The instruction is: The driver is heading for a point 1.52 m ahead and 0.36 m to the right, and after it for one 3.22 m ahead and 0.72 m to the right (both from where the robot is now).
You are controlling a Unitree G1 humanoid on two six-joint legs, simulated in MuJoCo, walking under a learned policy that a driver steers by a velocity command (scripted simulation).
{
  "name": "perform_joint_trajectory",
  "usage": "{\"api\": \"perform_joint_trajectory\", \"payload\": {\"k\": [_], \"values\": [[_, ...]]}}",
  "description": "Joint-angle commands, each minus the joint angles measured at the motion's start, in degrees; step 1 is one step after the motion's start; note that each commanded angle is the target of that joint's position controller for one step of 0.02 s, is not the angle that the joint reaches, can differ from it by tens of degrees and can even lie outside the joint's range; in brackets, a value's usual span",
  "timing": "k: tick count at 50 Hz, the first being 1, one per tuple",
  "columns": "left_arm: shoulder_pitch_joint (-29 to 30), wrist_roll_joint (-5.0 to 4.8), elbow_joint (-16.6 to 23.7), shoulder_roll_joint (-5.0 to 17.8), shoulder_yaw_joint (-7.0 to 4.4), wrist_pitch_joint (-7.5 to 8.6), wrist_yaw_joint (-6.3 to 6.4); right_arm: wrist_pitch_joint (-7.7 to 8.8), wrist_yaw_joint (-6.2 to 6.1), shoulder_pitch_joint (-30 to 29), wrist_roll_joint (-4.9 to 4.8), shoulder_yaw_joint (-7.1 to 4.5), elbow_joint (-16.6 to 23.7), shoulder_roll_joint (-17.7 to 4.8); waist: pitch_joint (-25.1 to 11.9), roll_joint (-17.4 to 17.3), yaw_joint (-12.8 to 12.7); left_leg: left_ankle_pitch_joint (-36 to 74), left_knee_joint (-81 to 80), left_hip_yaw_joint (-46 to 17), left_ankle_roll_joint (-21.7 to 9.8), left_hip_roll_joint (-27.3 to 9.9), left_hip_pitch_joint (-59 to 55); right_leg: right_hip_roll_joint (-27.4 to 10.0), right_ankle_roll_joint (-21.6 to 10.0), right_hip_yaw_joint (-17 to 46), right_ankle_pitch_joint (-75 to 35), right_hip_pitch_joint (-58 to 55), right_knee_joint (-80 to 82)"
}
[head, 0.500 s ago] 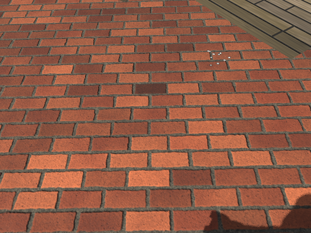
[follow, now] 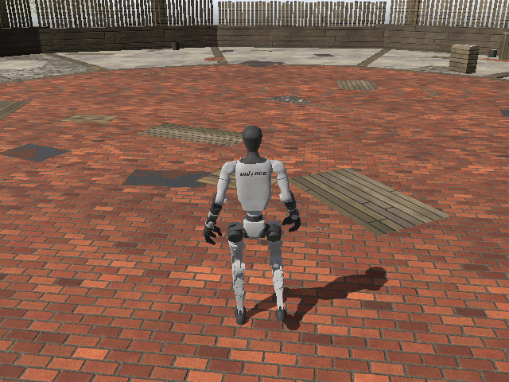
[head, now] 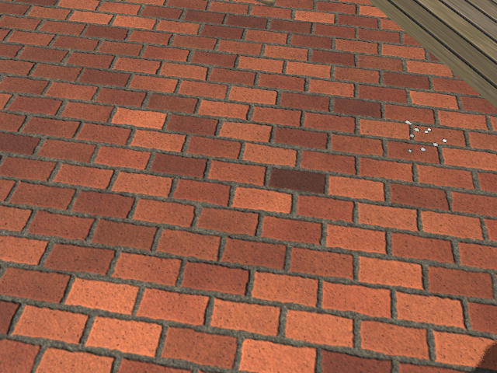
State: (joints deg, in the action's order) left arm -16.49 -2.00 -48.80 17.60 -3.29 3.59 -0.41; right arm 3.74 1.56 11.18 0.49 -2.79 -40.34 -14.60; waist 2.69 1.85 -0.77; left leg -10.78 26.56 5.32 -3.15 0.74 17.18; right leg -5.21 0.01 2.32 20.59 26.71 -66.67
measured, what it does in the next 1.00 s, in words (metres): walks ahead, turning right: right foot, then left foot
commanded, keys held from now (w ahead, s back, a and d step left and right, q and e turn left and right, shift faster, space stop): w+e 0.70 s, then w+q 0.30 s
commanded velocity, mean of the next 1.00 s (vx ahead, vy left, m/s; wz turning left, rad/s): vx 0.50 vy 0.00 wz -0.35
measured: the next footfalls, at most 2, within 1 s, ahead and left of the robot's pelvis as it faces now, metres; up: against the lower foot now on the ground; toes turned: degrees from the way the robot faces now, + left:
right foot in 0.38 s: +0.35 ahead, -0.17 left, +0.00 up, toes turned -15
left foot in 0.86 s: +0.69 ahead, -0.09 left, +0.00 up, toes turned -27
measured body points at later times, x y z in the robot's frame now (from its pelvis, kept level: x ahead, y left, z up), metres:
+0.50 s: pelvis +0.27 -0.09 -0.01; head +0.31 -0.11 +0.44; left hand +0.47 +0.15 -0.11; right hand +0.30 -0.38 -0.13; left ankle +0.19 +0.09 -0.64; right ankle +0.31 -0.16 -0.74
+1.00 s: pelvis +0.57 -0.13 +0.00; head +0.59 -0.13 +0.45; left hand +0.76 +0.08 -0.12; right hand +0.58 -0.43 -0.10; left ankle +0.65 -0.08 -0.74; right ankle +0.42 -0.20 -0.65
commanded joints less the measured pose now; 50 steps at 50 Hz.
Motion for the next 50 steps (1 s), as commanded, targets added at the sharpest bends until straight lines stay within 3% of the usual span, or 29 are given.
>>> {"api": "perform_joint_trajectory", "payload": {"k": [1,4,6,9,13,16,17,18,19,20,21,22,23,24,26,28,30,34,38,41,42,43,44,45,46,47,48,49,50], "values": [[-2.6,0.05,2.8,2.9,-1.13,-1.28,0.41,2.36,-0.18,0.4,0.23,-2.21,1.2,-6.1,-4.1,-7.0,-0.2,10.4,-17.5,-12.0,-9.6,-16.0,-7.6,-3.4,0.8,3.0,-5.8,7.1,0.4],[1.3,0.43,4.1,2.3,-1.18,-1.78,0.57,2.84,-1.04,1.2,0.81,-2.67,-0.8,-6.9,-1.2,-5.6,0.1,12.6,-19.4,-6.0,-8.7,-15.5,-8.5,-3.3,1.5,4.5,-13.5,11.9,6.8],[3.8,0.63,4.8,1.7,-0.94,-1.43,-0.05,2.73,-1.51,1.4,0.70,-2.82,-1.6,-7.5,-0.4,-5.3,0.7,13.4,-19.8,-1.9,-7.5,-14.4,-9.6,-2.7,1.2,3.6,-20.1,11.9,13.9],[9.7,0.91,6.8,0.5,-0.20,-1.13,-1.23,2.29,-2.04,3.2,0.20,-3.29,-2.9,-9.1,1.7,-4.2,3.0,13.7,-20.6,2.1,-6.7,-15.0,-11.5,-1.9,0.3,0.0,-24.9,11.0,22.8],[15.2,0.91,10.2,1.0,-0.03,-1.25,-2.55,0.75,-2.30,6.2,-1.04,-4.07,-5.1,-10.8,3.6,-3.8,4.7,17.1,-17.5,4.3,-5.7,-17.5,-20.0,-1.1,-2.1,-2.6,-20.1,13.9,28.7],[13.2,0.93,11.5,3.0,-1.05,-1.56,-3.17,-0.60,-2.74,5.2,-1.73,-4.71,-5.3,-13.1,0.4,-6.0,2.1,39.6,-8.5,6.4,-3.8,-17.9,-23.8,3.0,-5.2,-7.2,-11.7,7.6,29.6],[8.7,0.78,10.8,4.5,-1.98,-1.73,-3.11,-1.14,-2.95,4.4,-1.89,-4.84,-5.1,-13.7,-2.7,-6.8,-0.7,48.3,-1.3,7.3,-3.0,-17.3,-23.5,5.5,-6.5,-8.9,-9.2,1.3,29.6],[0.3,0.58,8.9,7.0,-3.59,-1.80,-2.68,-1.56,-3.10,3.3,-2.17,-4.62,-4.8,-13.6,-7.1,-5.9,-5.6,49.9,10.2,8.8,-1.2,-15.1,-19.9,8.4,-8.5,-9.7,-11.6,-10.5,33.0],[-9.0,0.47,6.6,11.9,-5.75,-2.33,-1.56,-1.20,-3.34,4.2,-1.25,-3.80,-4.0,-11.8,-12.3,-1.0,-9.4,35.4,27.0,8.9,1.7,-12.5,-7.1,5.1,-11.5,-1.1,-13.1,-27.9,35.0],[-7.4,-0.08,6.9,18.1,-6.58,-2.10,-1.01,0.28,-2.60,9.4,0.96,-1.14,-0.9,-2.9,-15.6,14.5,-2.0,-19.1,47.5,4.3,5.8,-0.2,19.1,-9.3,-22.0,31.4,-4.3,-45.2,40.7],[-8.7,0.60,9.0,14.3,-5.21,-1.05,-1.44,2.68,-1.77,4.7,-1.16,-1.25,-0.4,-6.6,-23.6,7.7,-5.7,-24.1,54.2,-9.9,4.9,1.6,25.7,-13.8,-24.9,46.5,2.7,-49.7,49.4],[-6.9,1.05,8.7,10.8,-4.28,-0.22,-1.58,3.98,-1.22,-0.9,-3.32,-2.00,1.2,-9.5,-16.0,4.5,-6.6,-18.7,53.2,-10.9,3.3,-1.4,30.6,-12.6,-21.6,38.8,-0.8,-45.5,50.7],[-3.8,0.77,9.0,9.1,-3.78,0.22,-1.50,4.72,-1.42,-2.0,-2.76,-1.71,1.4,-9.0,-11.0,0.7,-4.4,-13.6,48.3,-10.7,2.3,-4.1,29.2,-10.1,-19.4,31.4,-5.9,-37.6,50.2],[0.2,0.86,9.7,7.1,-3.19,0.25,-1.35,4.86,-1.86,-2.2,-1.14,-2.01,0.8,-9.1,-7.7,-1.2,-2.0,-10.6,43.1,-10.5,2.4,-5.9,25.5,-7.8,-17.8,25.8,-12.5,-29.7,50.4],[3.4,1.84,11.5,5.4,-2.46,0.30,-0.86,3.59,-1.80,-0.6,-0.18,-2.62,0.4,-9.6,-6.4,0.2,1.1,-7.5,38.4,-10.8,3.3,-7.2,18.9,-5.5,-17.4,21.1,-20.7,-21.6,52.6],[2.8,1.39,11.5,6.5,-2.72,0.48,-0.24,2.40,-1.80,-0.5,0.27,-2.31,0.6,-8.0,-5.3,-0.3,1.7,-5.6,33.2,-9.4,5.1,-6.8,17.7,-4.3,-17.6,17.4,-25.9,-17.3,53.6],[1.2,1.18,11.1,8.1,-3.16,0.40,0.60,1.86,-1.90,-4.4,0.46,-1.74,1.9,-6.6,-3.5,-0.2,0.8,0.5,25.5,-8.4,6.7,-5.8,18.2,-2.6,-16.5,14.4,-27.0,-14.6,54.2],[-1.8,0.81,10.1,8.4,-3.31,-0.36,1.37,2.24,-1.15,-12.5,-0.15,-0.83,3.9,-4.9,-2.3,2.4,-2.6,14.7,8.7,-7.7,7.4,-2.1,12.9,0.8,-12.8,12.0,-19.8,-11.7,53.1],[-5.3,0.85,8.1,7.0,-2.81,-0.52,1.43,3.16,0.19,-14.6,-0.80,-0.96,4.2,-6.3,-2.2,3.5,-4.2,17.3,3.0,-8.4,5.5,-2.3,12.6,-3.0,-12.0,14.6,-16.5,-18.7,49.9],[-5.6,1.40,7.2,7.7,-3.01,-0.88,1.39,3.52,0.56,-13.1,-0.84,-1.40,4.3,-7.8,-1.3,5.2,-3.2,9.3,1.7,-7.0,1.8,-2.2,13.1,-6.3,-10.9,15.8,-25.2,-25.3,46.6],[-4.6,1.37,7.3,7.7,-2.97,-1.04,1.37,3.63,0.42,-9.9,-0.75,-1.93,3.4,-8.7,-2.6,5.4,-1.1,7.7,0.1,-5.3,0.2,-0.9,9.0,-5.3,-10.0,14.2,-34.6,-26.5,42.8],[-4.1,1.59,7.5,6.9,-2.55,-1.16,1.39,3.76,0.23,-3.5,-0.43,-2.86,1.5,-10.5,-7.1,4.3,1.8,9.1,-0.2,-4.9,-2.0,-0.3,0.0,-2.6,-8.6,11.3,-43.3,-26.2,34.6],[-4.1,2.44,8.7,5.4,-1.65,-1.21,1.62,3.80,0.26,5.7,0.05,-3.43,0.2,-13.0,-15.6,-0.4,5.5,12.2,1.5,-14.9,-6.1,-7.6,-15.1,0.6,-6.8,8.1,-36.0,-19.1,19.8],[-11.3,1.64,9.1,2.3,-0.77,-0.41,1.45,3.20,0.71,11.2,0.03,-4.87,-1.6,-17.6,-21.5,-16.9,3.3,1.3,-3.0,-40.4,-16.1,-18.6,-34.2,9.8,-1.3,2.6,-7.4,2.8,-1.0],[-9.5,1.87,9.3,4.7,-0.64,0.46,1.18,2.99,1.31,11.3,-2.08,-3.63,-1.9,-13.1,-19.5,-16.4,4.2,-11.9,-10.0,-51.8,-16.0,-19.6,-36.3,9.1,-1.3,6.0,10.4,12.7,-5.7],[-2.7,0.89,10.5,7.5,-1.38,1.12,0.75,2.65,1.06,7.8,-2.34,-2.75,-1.1,-10.2,-10.8,-10.5,5.0,-15.2,-10.6,-45.4,-13.5,-18.6,-29.7,5.9,-1.7,6.4,6.2,17.0,-7.5],[2.1,1.12,11.6,7.0,-1.10,1.82,0.65,2.14,0.80,5.3,-1.39,-2.48,-0.1,-9.7,-6.7,-4.9,4.8,-10.9,-11.5,-39.6,-12.1,-16.2,-22.7,4.2,-1.9,4.9,2.4,16.3,-5.3],[4.5,2.16,12.5,6.4,-1.19,2.39,0.56,1.77,0.65,3.9,-0.96,-2.21,0.1,-9.1,-3.2,-2.5,3.8,-5.0,-12.6,-35.7,-12.1,-14.4,-17.1,2.8,-1.6,4.1,-0.1,15.9,-1.2],[4.2,2.78,12.7,5.9,-1.35,2.64,0.56,1.77,0.34,3.4,-0.58,-1.86,0.3,-8.5,-3.2,-3.9,2.2,0.9,-13.2,-32.9,-11.8,-12.5,-14.3,1.5,-1.3,4.1,-2.1,12.9,2.6]]}}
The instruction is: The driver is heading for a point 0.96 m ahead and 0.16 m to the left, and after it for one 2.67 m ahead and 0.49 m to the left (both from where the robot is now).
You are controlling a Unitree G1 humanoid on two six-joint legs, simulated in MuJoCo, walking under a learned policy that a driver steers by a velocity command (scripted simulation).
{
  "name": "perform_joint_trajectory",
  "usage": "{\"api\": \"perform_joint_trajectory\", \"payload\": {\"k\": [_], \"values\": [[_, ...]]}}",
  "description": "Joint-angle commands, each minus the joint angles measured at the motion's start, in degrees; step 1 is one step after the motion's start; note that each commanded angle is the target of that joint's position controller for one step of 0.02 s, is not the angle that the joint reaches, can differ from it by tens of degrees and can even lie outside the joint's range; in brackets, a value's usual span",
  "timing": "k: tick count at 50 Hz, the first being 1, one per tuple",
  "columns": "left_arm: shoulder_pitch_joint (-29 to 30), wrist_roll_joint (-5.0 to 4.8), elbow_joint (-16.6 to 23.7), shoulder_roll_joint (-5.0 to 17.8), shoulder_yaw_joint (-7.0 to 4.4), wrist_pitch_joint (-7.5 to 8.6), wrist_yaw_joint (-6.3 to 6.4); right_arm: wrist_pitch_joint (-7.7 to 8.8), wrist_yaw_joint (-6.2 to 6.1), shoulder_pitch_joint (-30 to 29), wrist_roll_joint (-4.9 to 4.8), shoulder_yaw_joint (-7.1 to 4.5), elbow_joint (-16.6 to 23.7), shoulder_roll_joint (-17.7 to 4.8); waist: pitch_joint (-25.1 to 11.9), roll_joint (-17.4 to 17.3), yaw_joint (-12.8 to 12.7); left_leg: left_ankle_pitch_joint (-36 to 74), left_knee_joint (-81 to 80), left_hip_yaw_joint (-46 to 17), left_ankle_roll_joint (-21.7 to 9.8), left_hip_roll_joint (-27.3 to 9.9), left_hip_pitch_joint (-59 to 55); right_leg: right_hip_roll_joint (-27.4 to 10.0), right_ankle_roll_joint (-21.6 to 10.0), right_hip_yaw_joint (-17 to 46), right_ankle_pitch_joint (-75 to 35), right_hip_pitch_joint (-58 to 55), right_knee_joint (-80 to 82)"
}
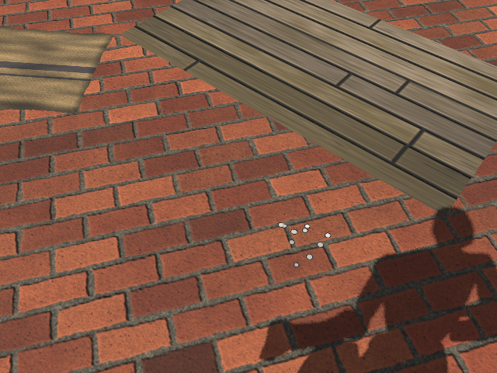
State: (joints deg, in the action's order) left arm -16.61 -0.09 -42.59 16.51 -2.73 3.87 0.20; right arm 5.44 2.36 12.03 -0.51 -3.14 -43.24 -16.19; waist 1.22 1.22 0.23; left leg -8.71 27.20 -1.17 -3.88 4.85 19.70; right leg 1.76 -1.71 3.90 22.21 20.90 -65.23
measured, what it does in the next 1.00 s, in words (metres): walks ahead, turning left: right foot, then left foot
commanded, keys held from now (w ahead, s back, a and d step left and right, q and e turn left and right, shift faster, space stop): w+q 0.70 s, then w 0.04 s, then w+e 0.26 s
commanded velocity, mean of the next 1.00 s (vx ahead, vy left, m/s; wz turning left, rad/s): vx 0.50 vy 0.00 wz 0.37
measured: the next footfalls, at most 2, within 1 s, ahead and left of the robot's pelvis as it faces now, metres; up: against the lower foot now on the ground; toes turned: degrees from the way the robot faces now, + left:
right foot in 0.36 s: +0.37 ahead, -0.11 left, +0.00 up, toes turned +16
left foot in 0.86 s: +0.54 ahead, +0.25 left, +0.00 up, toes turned +29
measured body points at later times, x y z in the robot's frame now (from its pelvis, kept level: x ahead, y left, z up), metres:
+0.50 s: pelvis +0.28 -0.02 +0.00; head +0.30 -0.03 +0.45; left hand +0.36 +0.27 -0.08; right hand +0.43 -0.28 -0.11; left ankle +0.17 +0.09 -0.65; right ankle +0.33 -0.12 -0.73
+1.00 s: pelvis +0.50 +0.13 +0.00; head +0.53 +0.15 +0.45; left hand +0.43 +0.41 -0.13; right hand +0.76 -0.04 -0.09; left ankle +0.51 +0.23 -0.73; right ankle +0.49 -0.06 -0.64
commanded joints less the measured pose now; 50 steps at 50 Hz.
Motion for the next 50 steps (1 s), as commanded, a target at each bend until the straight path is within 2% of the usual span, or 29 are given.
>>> {"api": "perform_joint_trajectory", "payload": {"k": [1,4,7,12,15,16,17,18,19,20,21,22,23,24,27,30,34,37,39,40,41,42,43,44,45,46,48,49,50], "values": [[3.6,1.09,6.5,6.3,-1.84,2.36,-0.10,-0.06,-0.68,2.5,0.35,-1.35,3.2,-6.5,-2.2,-4.9,0.4,2.7,-14.4,-24.2,-10.9,-15.1,-15.4,-5.7,1.2,2.0,-4.4,16.7,4.2],[5.5,1.16,7.3,4.3,-1.24,1.84,0.10,-0.37,-1.68,4.0,-0.38,-1.84,2.7,-8.0,-2.4,-5.9,0.2,9.6,-15.3,-19.8,-11.5,-13.7,-11.8,-5.1,3.6,-0.1,-6.0,15.2,13.5],[11.7,0.93,8.6,2.7,-0.48,1.95,0.00,-1.02,-2.68,6.0,-0.80,-2.52,1.9,-9.8,-1.3,-5.5,2.1,10.1,-15.3,-16.4,-9.6,-11.5,-8.0,-3.5,5.1,-0.5,-17.1,11.6,25.0],[19.1,-0.19,10.3,3.4,-0.68,2.88,-0.97,-2.47,-3.41,10.9,-1.35,-2.52,0.3,-9.3,-1.0,-6.2,4.4,6.2,-11.5,-19.0,-7.5,-11.3,-8.5,-0.4,5.0,0.4,-24.4,5.5,35.5],[17.7,-0.55,10.1,5.4,-1.64,3.52,-1.13,-3.11,-3.68,10.4,-1.28,-2.82,0.6,-9.5,-1.2,-8.0,2.4,5.7,-7.3,-23.5,-6.1,-12.5,-11.5,-0.4,3.2,1.2,-19.6,1.1,39.1],[14.1,-0.51,9.2,6.2,-2.21,3.71,-0.93,-3.25,-3.66,9.4,-1.25,-2.70,1.0,-8.9,-2.3,-8.2,0.2,7.4,-4.4,-23.3,-5.1,-11.6,-10.8,-0.7,1.8,0.6,-19.7,-4.2,41.4],[8.6,0.04,8.1,7.9,-3.06,3.86,-0.48,-3.13,-3.48,8.5,-0.91,-2.17,1.7,-7.3,-6.2,-7.5,-2.7,9.6,2.4,-21.3,-3.4,-9.0,-8.3,-3.2,-0.3,1.6,-19.3,-13.7,41.8],[-0.6,0.78,7.2,11.3,-4.00,3.78,0.10,-2.83,-3.28,8.2,0.12,-1.03,3.1,-4.1,-14.2,-1.5,-6.5,1.5,17.9,-16.4,-1.4,-5.5,-1.2,-13.1,-4.2,10.7,-16.1,-28.1,40.4],[-4.6,0.99,5.1,15.0,-4.92,2.77,-0.17,-2.27,-3.25,16.3,-1.33,0.14,4.7,-0.7,-20.5,16.7,-3.0,-24.5,34.4,-8.9,1.7,1.3,17.4,-25.3,-13.5,35.1,-6.0,-43.3,44.3],[-3.7,-0.05,5.4,10.0,-3.99,2.43,-0.47,-2.28,-3.44,15.9,-2.03,-0.87,3.3,-6.5,-16.0,12.1,-3.8,-24.3,42.4,-9.2,2.5,-3.9,24.6,-26.1,-13.2,39.9,5.4,-40.1,47.0],[-1.4,-0.14,5.7,6.6,-3.05,2.27,-0.33,-2.57,-3.40,9.9,-1.66,-1.77,3.8,-9.4,-8.5,6.3,-5.1,-18.9,44.5,-8.6,2.9,-5.6,26.1,-23.1,-10.7,30.9,3.6,-33.4,48.0],[1.3,0.31,5.7,5.6,-2.54,2.08,-0.38,-2.84,-3.42,7.1,-1.07,-1.88,4.3,-8.9,-4.6,2.7,-4.1,-14.7,43.9,-7.0,3.5,-7.3,24.4,-20.4,-9.3,23.5,-3.8,-26.9,49.1],[2.9,0.50,5.2,4.4,-2.17,1.96,-0.46,-2.91,-3.22,5.3,-0.55,-2.01,5.0,-8.1,-1.7,2.7,-3.1,-12.1,41.8,-6.7,3.8,-8.6,23.6,-18.4,-8.9,18.7,-9.5,-22.3,50.5],[3.9,0.91,4.8,3.8,-1.88,2.04,-0.43,-3.17,-2.82,5.1,-0.77,-2.07,5.4,-7.2,-0.7,4.2,-1.9,-10.5,40.5,-6.4,3.8,-10.0,21.5,-16.7,-8.2,14.3,-13.0,-18.8,52.0],[4.2,0.34,3.3,4.7,-2.37,2.69,-0.54,-3.99,-2.19,3.7,-1.07,-1.48,6.8,-4.2,0.2,4.7,-1.0,-7.7,36.8,-4.7,4.6,-11.3,20.8,-16.0,-9.2,7.1,-19.0,-15.1,55.5],[3.8,0.37,1.7,7.0,-3.11,2.75,-0.38,-3.97,-1.65,0.4,-0.67,-1.02,8.4,-3.5,0.4,2.8,-1.3,-0.9,29.5,-4.2,5.2,-12.0,22.2,-16.4,-9.7,1.4,-25.2,-15.9,56.6],[2.4,-0.01,0.1,8.9,-3.41,2.12,-0.04,-3.16,-0.23,-6.3,-0.75,-0.36,10.1,-2.7,1.5,1.6,-3.6,9.9,16.7,-0.9,4.0,-10.7,18.5,-15.0,-7.7,-6.4,-28.1,-16.8,56.5],[-1.1,-0.95,-2.0,10.2,-3.65,1.44,-0.16,-3.04,0.53,-11.2,-0.86,-0.07,12.3,-2.4,2.9,1.3,-4.9,8.7,11.0,0.7,2.3,-9.5,17.2,-16.5,-6.9,-8.1,-29.5,-20.2,55.8],[-3.3,-1.70,-3.7,10.9,-3.69,0.76,-0.47,-2.88,0.70,-12.6,-0.61,-0.17,13.4,-2.8,3.3,1.6,-4.1,2.9,7.9,1.7,0.4,-7.6,14.8,-17.9,-7.0,-7.7,-36.1,-22.8,53.7],[-3.2,-2.03,-4.3,11.9,-3.80,0.39,-0.45,-2.81,0.66,-11.5,-0.32,-0.66,13.5,-4.0,2.4,2.5,-2.4,-0.3,6.5,3.0,-0.7,-6.0,11.6,-18.2,-6.8,-7.7,-45.2,-24.1,50.6],[-2.9,-2.30,-4.8,12.7,-3.78,-0.02,-0.35,-2.76,0.46,-7.1,0.01,-1.59,12.5,-5.8,-0.5,3.4,0.9,-1.1,4.3,4.4,-2.0,-4.3,4.4,-17.6,-6.0,-8.3,-54.2,-24.2,44.7],[-2.6,-2.40,-5.3,12.1,-3.21,-0.30,-0.21,-2.72,-0.02,1.8,0.11,-3.03,9.7,-8.3,-5.5,2.8,5.9,3.3,1.0,5.6,-3.6,-2.8,-9.0,-15.4,-4.6,-10.1,-57.3,-20.4,34.7],[-2.9,-1.22,-4.5,9.5,-1.89,0.09,-0.17,-3.06,-1.05,11.6,0.57,-4.49,7.4,-12.5,-12.8,-0.3,9.9,7.9,4.2,-3.0,-6.3,-10.6,-28.1,-12.8,-2.4,-10.3,-42.1,-7.4,19.0],[-9.9,-0.22,-2.8,1.6,0.71,1.07,-0.95,-3.00,-1.68,12.8,1.17,-4.91,7.2,-17.9,-21.9,-15.1,4.8,1.6,-0.1,-32.3,-15.8,-28.4,-45.5,-2.0,1.4,-7.8,7.7,14.3,-3.0],[-6.0,-1.95,-4.2,8.0,-0.87,2.09,-1.13,-2.75,-1.61,14.3,1.02,-3.81,7.7,-12.9,-26.2,-9.4,8.8,-2.3,-5.8,-39.0,-16.2,-29.4,-43.4,-1.7,1.3,3.1,12.6,17.5,-10.3],[-0.7,-3.53,-1.9,10.2,-1.81,2.30,-1.19,-2.35,-1.55,11.2,0.97,-2.91,6.8,-10.7,-15.6,-8.6,8.1,0.5,-6.8,-27.9,-13.1,-26.9,-36.5,-4.4,1.0,2.4,8.8,22.3,-11.1],[2.3,-1.81,-1.6,8.4,-1.71,1.88,-0.59,-1.63,-1.31,4.5,0.78,-1.89,6.0,-6.7,-6.4,-6.2,3.8,6.3,-10.0,-15.5,-9.5,-21.8,-22.3,-8.6,1.3,0.6,0.1,19.9,-4.3],[0.5,-1.60,-2.5,7.7,-1.89,0.83,-0.48,-1.07,-1.14,2.3,1.18,-1.40,6.1,-4.8,-4.7,-6.3,1.6,7.5,-12.8,-11.4,-8.2,-19.9,-17.4,-9.8,1.2,1.1,-3.3,15.9,-3.1],[-1.9,-1.83,-3.1,6.2,-1.71,-0.10,-0.45,-0.44,-1.08,1.3,1.37,-1.62,5.7,-4.9,-4.8,-8.0,0.1,8.1,-15.0,-9.8,-9.1,-20.6,-14.2,-10.1,1.8,1.2,-5.0,12.8,-2.8]]}}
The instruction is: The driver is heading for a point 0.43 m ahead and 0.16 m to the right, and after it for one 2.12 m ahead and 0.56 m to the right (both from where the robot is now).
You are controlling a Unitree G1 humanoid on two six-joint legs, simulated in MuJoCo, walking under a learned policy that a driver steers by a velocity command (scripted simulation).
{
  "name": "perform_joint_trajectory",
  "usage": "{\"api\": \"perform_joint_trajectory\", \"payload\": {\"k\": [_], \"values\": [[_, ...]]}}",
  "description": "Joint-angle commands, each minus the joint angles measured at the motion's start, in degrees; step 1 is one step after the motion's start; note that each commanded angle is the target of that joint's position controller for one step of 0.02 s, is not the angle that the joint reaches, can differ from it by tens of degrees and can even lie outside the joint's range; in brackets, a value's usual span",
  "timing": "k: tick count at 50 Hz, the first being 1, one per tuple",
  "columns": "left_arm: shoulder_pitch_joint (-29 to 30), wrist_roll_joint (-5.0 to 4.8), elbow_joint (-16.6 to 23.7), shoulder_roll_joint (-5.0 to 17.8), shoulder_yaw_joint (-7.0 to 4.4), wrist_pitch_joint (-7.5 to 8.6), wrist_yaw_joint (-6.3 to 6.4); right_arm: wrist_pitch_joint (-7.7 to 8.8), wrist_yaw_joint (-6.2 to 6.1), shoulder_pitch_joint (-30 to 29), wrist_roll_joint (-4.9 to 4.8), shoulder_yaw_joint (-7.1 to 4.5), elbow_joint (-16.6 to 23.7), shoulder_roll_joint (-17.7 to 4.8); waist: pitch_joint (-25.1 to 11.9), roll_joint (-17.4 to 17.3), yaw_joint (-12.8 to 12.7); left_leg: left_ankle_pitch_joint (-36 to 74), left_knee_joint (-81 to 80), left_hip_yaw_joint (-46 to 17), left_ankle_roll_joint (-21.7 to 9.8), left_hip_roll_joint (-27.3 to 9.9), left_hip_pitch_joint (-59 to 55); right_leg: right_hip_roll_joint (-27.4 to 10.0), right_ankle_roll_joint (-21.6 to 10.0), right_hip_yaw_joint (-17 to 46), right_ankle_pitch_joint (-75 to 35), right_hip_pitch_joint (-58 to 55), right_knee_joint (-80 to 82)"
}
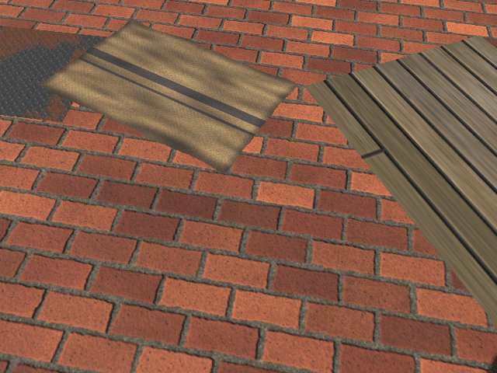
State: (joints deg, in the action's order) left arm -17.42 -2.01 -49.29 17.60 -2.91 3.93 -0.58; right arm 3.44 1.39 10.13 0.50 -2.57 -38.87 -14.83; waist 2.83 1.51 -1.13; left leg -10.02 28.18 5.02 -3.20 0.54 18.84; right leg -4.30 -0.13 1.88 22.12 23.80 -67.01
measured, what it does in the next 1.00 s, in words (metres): walks ahead, turning right: right foot, then left foot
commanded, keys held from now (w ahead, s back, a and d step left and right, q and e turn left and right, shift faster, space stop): w+e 0.74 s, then w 0.04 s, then w+q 0.22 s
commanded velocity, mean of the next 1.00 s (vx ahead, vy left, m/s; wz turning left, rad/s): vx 0.50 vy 0.00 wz -0.40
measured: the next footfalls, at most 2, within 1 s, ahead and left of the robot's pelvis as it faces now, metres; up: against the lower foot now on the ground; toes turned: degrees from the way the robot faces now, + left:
right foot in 0.38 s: +0.35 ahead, -0.17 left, +0.00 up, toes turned -16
left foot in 0.88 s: +0.69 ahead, -0.09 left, +0.00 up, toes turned -30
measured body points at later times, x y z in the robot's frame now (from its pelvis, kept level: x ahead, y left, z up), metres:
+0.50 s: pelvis +0.27 -0.08 -0.01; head +0.31 -0.10 +0.44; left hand +0.48 +0.15 -0.11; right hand +0.29 -0.38 -0.13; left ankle +0.17 +0.10 -0.63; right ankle +0.32 -0.16 -0.74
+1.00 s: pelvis +0.56 -0.12 +0.00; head +0.58 -0.13 +0.45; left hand +0.77 +0.08 -0.12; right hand +0.56 -0.43 -0.10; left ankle +0.65 -0.07 -0.73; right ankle +0.40 -0.19 -0.65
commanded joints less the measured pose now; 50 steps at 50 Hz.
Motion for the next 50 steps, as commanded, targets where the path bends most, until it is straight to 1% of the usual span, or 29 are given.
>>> {"api": "perform_joint_trajectory", "payload": {"k": [1,4,7,10,14,17,18,19,20,21,22,23,24,25,26,29,32,35,38,40,42,43,44,45,46,47,48,49,50], "values": [[-2.1,0.07,3.2,3.7,-1.29,-0.95,0.43,2.25,-0.06,2.4,0.18,-2.30,0.8,-5.9,-5.4,-7.1,0.7,10.8,-17.8,-13.9,-10.2,-16.3,-11.3,-4.3,0.8,3.3,-5.5,9.2,-0.1],[1.6,0.30,4.4,2.6,-1.33,-2.03,0.72,3.10,-0.66,2.0,0.61,-2.79,-1.2,-6.6,-1.5,-4.9,0.4,12.5,-20.8,-7.3,-9.1,-15.7,-9.9,-4.3,1.7,4.5,-11.8,13.6,5.3],[5.3,0.68,5.5,1.6,-1.00,-1.68,-0.12,3.01,-1.36,2.7,0.61,-3.11,-2.6,-7.6,-0.3,-4.5,1.3,13.6,-21.6,-1.0,-7.4,-14.0,-11.4,-3.5,1.3,3.5,-21.9,14.0,15.7],[11.4,0.89,7.6,0.6,-0.32,-1.42,-1.25,2.55,-1.85,4.7,0.08,-3.59,-4.1,-9.3,1.8,-3.5,3.7,13.6,-22.3,2.6,-6.6,-14.7,-13.6,-2.6,0.3,0.1,-26.5,13.3,24.2],[16.7,0.89,11.0,1.2,-0.29,-1.52,-2.54,0.94,-2.08,7.7,-1.16,-4.31,-6.3,-10.8,3.4,-3.4,5.1,18.1,-18.8,4.7,-5.5,-17.2,-22.4,-1.6,-2.2,-2.5,-21.4,16.4,29.8],[14.0,0.87,12.1,3.4,-1.49,-1.87,-3.09,-0.45,-2.61,6.6,-1.73,-4.91,-6.4,-13.1,-0.5,-6.0,2.0,42.8,-8.7,6.9,-3.6,-17.4,-26.0,3.0,-5.3,-7.3,-12.8,9.0,30.2],[8.6,0.69,11.1,5.1,-2.55,-2.05,-2.99,-1.02,-2.82,5.8,-1.86,-5.00,-6.2,-13.6,-3.8,-6.5,-1.2,50.2,-0.6,7.7,-2.6,-16.5,-25.2,5.5,-6.8,-8.8,-10.8,2.1,30.5],[-0.4,0.53,8.9,8.0,-4.35,-2.16,-2.38,-1.32,-3.02,4.9,-2.09,-4.67,-5.8,-13.2,-8.5,-5.3,-6.2,49.0,11.6,9.2,-0.7,-14.2,-20.3,8.2,-8.9,-8.8,-13.7,-11.2,34.2],[-8.5,0.41,7.2,13.6,-6.34,-2.84,-1.09,-0.79,-3.20,6.3,-0.66,-3.56,-4.8,-10.6,-13.6,2.3,-8.7,28.1,29.9,9.3,2.3,-11.2,-5.8,0.8,-12.5,4.6,-14.9,-28.2,35.9],[-4.5,0.08,9.0,17.9,-6.71,-2.46,-0.89,0.99,-2.57,9.7,0.27,-1.36,-1.6,-3.4,-18.6,15.4,-1.8,-21.5,50.7,1.7,6.2,2.7,19.0,-12.8,-24.5,39.4,-3.7,-44.2,45.0],[-5.4,0.61,10.2,13.1,-5.11,-1.58,-1.40,3.40,-1.52,4.9,-1.63,-1.96,-1.2,-8.3,-22.8,6.8,-5.8,-22.6,54.0,-11.1,4.4,0.8,24.9,-14.8,-23.9,45.3,0.3,-46.1,51.0],[-4.3,1.05,9.8,10.0,-4.29,-0.80,-1.42,4.50,-1.00,0.3,-3.48,-2.26,0.3,-9.7,-15.4,4.2,-5.9,-18.2,51.9,-10.7,2.9,-1.8,27.8,-13.1,-21.1,36.6,-2.9,-40.9,51.0],[-1.1,0.88,9.9,8.6,-3.82,-0.28,-1.50,5.00,-1.31,-0.3,-2.67,-2.04,0.2,-8.8,-9.5,-0.9,-3.0,-13.7,45.7,-10.5,2.3,-4.5,26.0,-10.2,-18.8,29.2,-10.0,-32.1,50.7],[2.2,0.91,10.4,5.8,-3.03,-0.16,-1.32,4.72,-1.88,-1.2,-0.68,-2.47,-0.7,-9.2,-7.0,-2.5,-1.3,-10.8,40.3,-10.0,2.2,-6.4,22.2,-7.5,-16.4,23.2,-15.9,-25.8,51.3],[4.0,1.73,11.5,6.0,-2.85,-0.07,-0.95,4.14,-1.78,0.5,-0.37,-2.71,-0.5,-9.3,-6.4,1.0,0.9,-9.1,38.7,-10.5,2.9,-6.9,18.6,-7.1,-17.3,22.1,-21.2,-21.0,52.1],[4.1,1.42,12.0,6.9,-3.15,0.15,-0.08,2.45,-1.69,1.1,0.25,-2.53,-0.6,-7.8,-5.2,-0.2,2.1,-6.5,31.3,-9.0,5.5,-6.7,15.4,-5.0,-17.4,17.1,-27.9,-14.3,54.1],[1.8,1.02,11.2,8.5,-3.60,-0.15,1.01,1.99,-1.68,-5.4,0.42,-1.62,1.3,-5.7,-3.0,0.7,0.1,4.1,18.5,-8.0,7.5,-4.9,15.4,-2.0,-15.2,13.2,-27.2,-10.9,54.3],[-0.4,0.79,10.6,8.6,-3.67,-0.80,1.48,2.44,-1.01,-11.1,-0.26,-1.05,2.6,-4.8,-2.5,2.8,-2.4,13.8,6.9,-7.5,7.7,-1.9,10.6,-0.2,-12.7,12.5,-20.4,-8.9,53.4],[-2.9,0.48,9.5,8.2,-3.61,-1.23,1.61,3.12,-0.25,-13.4,-0.97,-1.40,3.5,-6.3,-2.4,3.5,-3.3,14.7,2.0,-8.9,6.8,-1.2,9.3,-2.3,-11.9,16.2,-16.7,-12.4,50.5],[-3.6,0.85,8.8,7.2,-3.33,-1.33,1.79,3.68,0.35,-12.1,-0.89,-1.72,3.0,-7.4,-2.7,4.6,-2.7,12.7,0.5,-9.1,5.2,-1.9,9.0,-4.6,-11.3,18.1,-17.1,-16.9,47.8],[-3.0,1.27,8.4,7.4,-3.39,-1.52,1.67,4.02,0.45,-8.6,-0.75,-2.14,2.1,-8.3,-2.7,6.2,-0.9,8.6,-0.8,-7.2,2.6,-1.6,5.9,-5.8,-10.3,18.2,-23.7,-19.5,44.6],[-2.7,1.40,8.5,6.4,-3.01,-1.56,1.53,4.16,0.17,-4.1,-0.35,-2.87,0.6,-9.5,-4.9,5.8,1.3,7.7,-2.4,-5.7,0.7,-0.5,-0.2,-3.5,-9.1,16.3,-32.2,-20.0,39.1],[-2.8,1.93,9.1,4.5,-2.11,-1.54,1.41,4.35,-0.01,3.1,0.30,-3.51,-0.5,-11.5,-11.8,3.1,4.5,8.7,-0.6,-10.6,-2.9,-5.2,-12.1,-0.7,-7.4,13.0,-32.6,-16.9,27.1],[-10.0,1.55,9.6,1.7,-1.11,-0.91,1.43,4.10,0.03,10.1,0.84,-4.84,-1.7,-16.9,-20.7,-10.2,3.5,4.1,-1.5,-31.9,-12.3,-16.3,-32.5,7.0,-2.9,7.0,-17.2,0.0,6.9],[-11.3,1.01,9.6,2.6,-0.79,-0.25,1.33,3.55,0.92,13.1,-1.06,-4.74,-4.0,-15.4,-20.8,-19.9,3.8,-12.2,-11.6,-51.8,-16.9,-21.6,-37.8,9.7,-0.9,5.5,9.6,14.2,-3.8],[-4.7,0.49,10.4,7.2,-1.75,0.23,1.17,3.33,1.03,10.2,-2.23,-3.34,-3.1,-11.0,-12.0,-12.0,5.1,-20.6,-13.3,-49.5,-14.2,-20.2,-32.2,5.8,-1.5,7.4,6.9,20.1,-7.2],[1.5,0.74,11.8,7.5,-1.74,0.68,1.08,2.77,0.86,7.0,-1.55,-2.73,-2.1,-9.4,-6.8,-6.7,5.2,-17.6,-13.6,-42.1,-12.1,-17.6,-25.1,3.7,-1.9,5.7,2.5,20.2,-6.0],[5.3,1.94,12.8,6.6,-1.65,1.19,1.01,2.33,0.87,5.3,-0.95,-2.24,-1.9,-8.4,-2.3,-3.1,4.6,-10.7,-14.8,-36.3,-11.2,-14.7,-18.5,2.3,-1.9,4.5,-0.2,19.5,-2.0],[5.0,2.56,13.1,6.0,-1.81,1.55,0.94,2.27,0.60,4.5,-0.60,-2.01,-1.7,-8.1,-2.3,-4.6,2.9,-5.3,-15.1,-33.5,-10.9,-13.2,-15.6,0.8,-1.6,4.6,-2.9,17.1,2.2]]}}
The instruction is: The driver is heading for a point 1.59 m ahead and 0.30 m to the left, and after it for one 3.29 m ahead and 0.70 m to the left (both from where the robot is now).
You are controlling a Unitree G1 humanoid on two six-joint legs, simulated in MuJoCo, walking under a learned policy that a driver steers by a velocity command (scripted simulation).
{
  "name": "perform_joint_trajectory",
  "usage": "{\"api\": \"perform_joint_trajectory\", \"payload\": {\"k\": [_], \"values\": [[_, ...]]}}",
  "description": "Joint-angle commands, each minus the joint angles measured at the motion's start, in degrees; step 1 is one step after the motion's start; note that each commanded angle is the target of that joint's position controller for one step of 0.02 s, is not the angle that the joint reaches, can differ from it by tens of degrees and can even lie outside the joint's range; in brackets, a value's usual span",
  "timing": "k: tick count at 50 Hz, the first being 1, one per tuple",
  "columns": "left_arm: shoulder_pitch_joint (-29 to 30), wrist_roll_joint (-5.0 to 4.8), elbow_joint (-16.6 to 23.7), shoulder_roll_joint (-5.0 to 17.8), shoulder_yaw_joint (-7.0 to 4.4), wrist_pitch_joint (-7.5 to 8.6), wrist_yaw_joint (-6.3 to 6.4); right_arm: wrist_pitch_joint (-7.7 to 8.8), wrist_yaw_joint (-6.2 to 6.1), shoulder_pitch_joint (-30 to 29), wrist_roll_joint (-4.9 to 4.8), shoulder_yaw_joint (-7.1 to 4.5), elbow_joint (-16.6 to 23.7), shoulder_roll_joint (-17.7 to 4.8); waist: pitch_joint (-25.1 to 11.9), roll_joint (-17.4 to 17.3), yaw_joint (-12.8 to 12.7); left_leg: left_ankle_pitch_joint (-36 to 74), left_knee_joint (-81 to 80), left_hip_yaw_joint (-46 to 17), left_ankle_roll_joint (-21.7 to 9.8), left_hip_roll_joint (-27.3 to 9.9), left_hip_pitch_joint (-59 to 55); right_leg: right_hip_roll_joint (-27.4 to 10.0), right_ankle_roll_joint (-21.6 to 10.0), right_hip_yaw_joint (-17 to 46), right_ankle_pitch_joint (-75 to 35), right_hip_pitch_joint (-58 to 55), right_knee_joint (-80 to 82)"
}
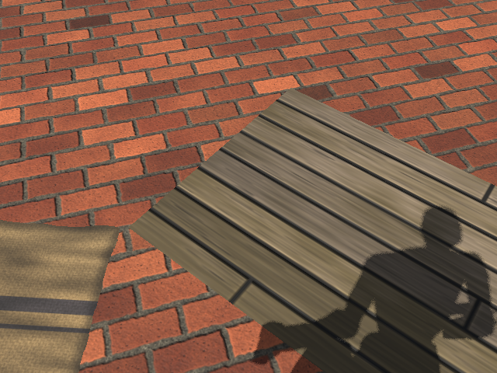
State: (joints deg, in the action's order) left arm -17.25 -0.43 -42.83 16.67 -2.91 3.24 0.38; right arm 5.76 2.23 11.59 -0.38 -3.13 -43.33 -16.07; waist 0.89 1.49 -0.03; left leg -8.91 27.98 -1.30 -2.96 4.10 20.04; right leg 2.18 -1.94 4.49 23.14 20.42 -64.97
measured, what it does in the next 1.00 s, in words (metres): walks ahead, turning left: right foot, then left foot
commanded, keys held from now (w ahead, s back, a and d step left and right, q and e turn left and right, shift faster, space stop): w+q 0.74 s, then w+e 0.26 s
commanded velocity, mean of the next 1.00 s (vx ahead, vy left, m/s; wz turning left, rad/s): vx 0.50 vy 0.00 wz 0.37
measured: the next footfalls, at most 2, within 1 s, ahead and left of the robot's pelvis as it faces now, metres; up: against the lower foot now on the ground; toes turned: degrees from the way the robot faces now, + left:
right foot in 0.34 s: +0.35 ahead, -0.12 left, +0.00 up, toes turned +15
left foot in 0.84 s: +0.53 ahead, +0.24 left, +0.00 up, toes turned +29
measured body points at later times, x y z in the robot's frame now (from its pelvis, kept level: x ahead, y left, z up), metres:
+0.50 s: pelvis +0.27 -0.02 +0.01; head +0.29 -0.03 +0.46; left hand +0.35 +0.27 -0.08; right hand +0.41 -0.29 -0.11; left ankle +0.17 +0.09 -0.65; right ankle +0.32 -0.12 -0.73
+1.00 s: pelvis +0.49 +0.13 +0.00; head +0.52 +0.15 +0.45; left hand +0.43 +0.41 -0.13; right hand +0.74 -0.04 -0.09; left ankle +0.50 +0.22 -0.73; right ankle +0.50 -0.05 -0.64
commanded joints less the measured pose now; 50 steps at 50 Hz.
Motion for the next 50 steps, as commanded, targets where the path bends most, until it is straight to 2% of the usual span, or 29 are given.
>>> {"api": "perform_joint_trajectory", "payload": {"k": [1,3,7,10,12,15,16,17,18,19,20,21,22,23,24,26,30,34,38,40,41,42,43,44,45,46,47,48,50], "values": [[4.2,1.24,6.6,6.1,-1.73,2.41,-0.12,-0.14,-0.47,2.8,0.36,-1.24,2.9,-6.4,-0.8,-5.8,0.9,-2.0,-15.6,-24.9,-10.9,-14.9,-15.2,-6.2,0.8,1.6,-5.1,17.9,3.3],[4.1,1.36,6.8,4.6,-1.39,2.40,-0.21,-0.32,-1.02,3.7,-0.14,-1.35,2.6,-6.8,-2.0,-7.2,0.3,4.2,-16.1,-21.2,-11.3,-13.5,-13.5,-5.9,2.2,0.0,-5.3,15.5,9.4],[11.8,1.15,8.6,2.1,-0.20,2.54,-0.40,-1.08,-2.44,6.3,-0.90,-2.42,1.4,-9.8,-0.9,-6.3,2.4,8.1,-16.5,-16.4,-10.4,-11.6,-8.6,-3.9,4.6,-1.3,-16.5,11.1,25.1],[16.7,0.39,9.5,2.4,-0.18,3.05,-0.94,-1.99,-2.95,9.4,-1.19,-2.52,0.5,-9.8,-0.6,-6.5,4.2,6.4,-15.2,-16.5,-9.1,-10.9,-7.0,-1.8,5.3,-1.0,-24.2,6.6,32.2],[18.9,0.02,10.2,3.3,-0.49,3.40,-1.22,-2.53,-3.14,11.1,-1.43,-2.51,0.0,-9.6,-0.5,-6.6,4.5,4.3,-13.2,-18.8,-8.5,-11.5,-8.4,-1.1,5.0,-0.2,-24.1,4.8,35.3],[17.1,-0.31,10.0,5.2,-1.45,4.03,-1.26,-3.18,-3.39,10.6,-1.42,-2.78,0.3,-9.7,-0.8,-8.2,2.1,3.3,-9.0,-22.7,-6.9,-12.2,-10.2,-1.1,3.2,0.2,-20.4,-0.9,39.3],[13.4,-0.19,8.9,6.1,-2.07,4.16,-1.00,-3.30,-3.38,9.9,-1.34,-2.55,0.6,-8.8,-2.1,-8.1,0.0,4.5,-5.8,-22.2,-5.7,-10.7,-9.2,-1.6,1.9,-0.3,-20.2,-6.6,41.5],[7.6,0.43,7.9,8.0,-2.91,4.29,-0.50,-3.13,-3.22,9.0,-0.93,-1.89,1.4,-6.8,-6.3,-7.1,-3.1,5.3,2.1,-19.9,-3.9,-8.2,-6.0,-5.3,-0.4,2.0,-19.0,-16.5,41.2],[-1.7,0.94,6.9,11.6,-3.86,4.06,0.07,-2.83,-3.13,9.4,0.28,-0.66,2.8,-3.2,-14.4,1.0,-6.4,-6.1,18.9,-13.9,-1.6,-3.9,1.8,-16.0,-4.1,12.3,-16.2,-30.6,40.4],[-4.4,1.05,4.9,14.4,-4.58,2.98,-0.48,-2.31,-3.15,16.3,-1.61,-0.01,4.6,-1.6,-18.6,19.1,-2.8,-26.0,33.6,-8.0,0.6,0.7,18.9,-26.4,-12.0,36.4,-2.6,-41.4,45.9],[-2.3,0.32,5.6,9.0,-3.47,2.80,-0.77,-2.52,-3.41,15.0,-2.22,-1.23,2.9,-7.4,-12.2,11.1,-3.6,-23.2,40.7,-8.9,1.4,-4.0,24.8,-25.5,-11.1,36.8,6.4,-36.8,48.0],[-0.3,0.15,5.7,6.1,-2.67,2.70,-0.67,-2.83,-3.30,9.8,-1.76,-1.91,3.5,-9.3,-5.8,6.2,-4.4,-17.9,42.4,-7.9,1.7,-5.4,25.8,-22.9,-9.2,27.9,2.4,-30.7,48.6],[2.3,0.57,5.7,5.1,-2.17,2.66,-0.77,-3.13,-3.27,8.0,-1.27,-1.92,3.6,-8.4,-3.0,2.6,-3.2,-13.9,41.8,-6.8,2.4,-7.1,23.9,-20.4,-8.3,21.4,-5.2,-25.1,49.8],[3.9,0.82,5.2,4.0,-1.87,2.58,-0.83,-3.24,-3.03,6.4,-0.84,-2.04,4.3,-7.7,-0.8,2.7,-2.3,-11.4,40.0,-6.6,2.7,-8.4,23.2,-18.7,-8.3,17.0,-10.6,-21.3,51.0],[4.8,1.20,4.8,3.7,-1.71,2.68,-0.76,-3.52,-2.61,6.2,-1.06,-2.04,4.7,-6.7,0.0,4.3,-1.2,-9.8,39.0,-6.1,2.8,-9.7,21.2,-17.3,-7.8,12.8,-13.9,-18.2,52.4],[5.1,0.88,3.8,3.9,-1.99,3.15,-0.77,-4.06,-2.15,5.1,-1.32,-1.63,5.6,-4.6,0.4,4.9,-0.8,-7.8,37.1,-4.7,3.4,-10.6,20.5,-16.4,-8.3,7.5,-18.7,-15.7,54.7],[4.6,0.72,1.8,6.8,-2.95,3.28,-0.52,-4.11,-1.36,0.7,-0.84,-0.99,8.0,-3.4,1.0,2.3,-1.1,0.6,27.4,-3.9,4.4,-11.3,21.9,-16.7,-9.1,-0.4,-27.0,-16.1,56.4],[2.9,0.22,0.1,8.8,-3.32,2.63,-0.15,-3.43,0.09,-6.3,-0.86,-0.30,10.0,-2.7,2.2,1.2,-3.5,10.3,14.9,-0.3,3.0,-9.9,18.0,-15.7,-7.3,-7.7,-29.2,-16.9,56.4],[-0.8,-1.09,-2.3,10.6,-3.80,1.55,-0.19,-3.52,1.05,-11.2,-0.85,-0.33,12.9,-3.2,3.3,1.2,-4.1,5.7,8.7,1.9,0.1,-8.0,15.9,-17.9,-5.9,-10.1,-35.4,-22.1,53.6],[-2.0,-1.60,-3.6,12.1,-3.91,0.94,-0.32,-3.53,0.86,-8.9,-0.33,-1.12,13.1,-4.6,1.1,2.6,-1.1,-0.7,6.5,4.0,-2.4,-4.4,8.3,-18.7,-5.7,-10.5,-52.2,-23.7,47.7],[-1.3,-1.78,-4.1,12.5,-3.73,0.53,-0.26,-3.60,0.56,-2.5,-0.20,-2.34,11.5,-6.8,-2.4,2.5,3.4,0.1,3.5,5.2,-3.9,-2.4,-1.1,-17.6,-4.7,-11.9,-58.7,-22.6,39.7],[-1.6,-1.54,-4.3,11.3,-2.93,0.48,-0.08,-3.74,-0.20,6.4,-0.26,-3.94,8.9,-9.9,-7.1,1.7,8.0,4.2,1.8,4.4,-5.4,-2.1,-16.1,-15.4,-3.0,-13.5,-55.9,-15.5,28.4],[-3.5,0.09,-2.6,6.3,-1.04,1.02,-0.37,-4.13,-1.46,14.7,0.68,-5.25,7.3,-15.6,-15.8,-7.4,9.3,5.2,3.1,-14.0,-10.4,-16.4,-37.6,-10.4,-0.2,-14.1,-30.5,3.2,7.4],[-7.8,-0.47,-3.0,3.0,0.45,2.07,-1.00,-3.77,-1.50,13.9,0.46,-4.62,7.9,-16.4,-26.0,-15.8,6.1,-0.3,-5.6,-40.1,-18.6,-29.0,-44.9,-1.1,1.7,-4.8,10.7,15.0,-9.7],[-2.4,-2.46,-2.7,9.9,-1.63,2.68,-1.38,-3.28,-1.05,12.4,0.54,-3.27,8.1,-11.6,-21.6,-7.8,8.8,-3.2,-7.8,-35.3,-15.7,-27.2,-39.8,-3.7,1.1,2.6,9.7,19.3,-13.1],[2.2,-3.42,-0.8,9.7,-1.65,2.85,-1.51,-2.85,-1.02,9.8,0.61,-2.67,7.2,-10.1,-12.1,-7.7,7.3,-1.2,-8.8,-24.8,-13.1,-24.6,-31.5,-6.1,0.6,1.0,5.8,21.9,-11.3],[3.4,-2.43,-0.8,8.2,-1.41,2.70,-1.08,-2.33,-0.90,6.3,0.54,-2.20,6.4,-8.4,-7.1,-4.9,4.6,1.0,-10.6,-18.8,-11.0,-21.7,-23.6,-8.7,0.7,0.2,1.1,20.5,-6.4],[2.8,-1.42,-1.4,8.1,-1.80,2.00,-0.76,-1.74,-0.77,3.5,0.69,-1.62,6.3,-6.0,-4.6,-6.3,2.6,4.0,-12.6,-14.2,-9.9,-19.8,-18.4,-10.2,1.0,0.3,-2.3,18.0,-3.4],[-1.6,-1.41,-3.2,5.8,-1.59,0.18,-0.64,-0.49,-0.70,1.0,1.20,-1.66,5.9,-5.1,-3.3,-7.4,-0.1,5.7,-17.3,-9.7,-10.3,-19.1,-11.8,-10.9,2.0,0.8,-7.0,12.4,-2.6]]}}
Keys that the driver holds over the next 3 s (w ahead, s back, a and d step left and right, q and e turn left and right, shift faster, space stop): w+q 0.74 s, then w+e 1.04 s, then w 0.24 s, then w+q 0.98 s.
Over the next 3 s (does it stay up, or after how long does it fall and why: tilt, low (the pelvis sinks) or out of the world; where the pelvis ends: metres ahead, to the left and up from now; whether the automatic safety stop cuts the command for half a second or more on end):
stays up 1.56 0.30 0.00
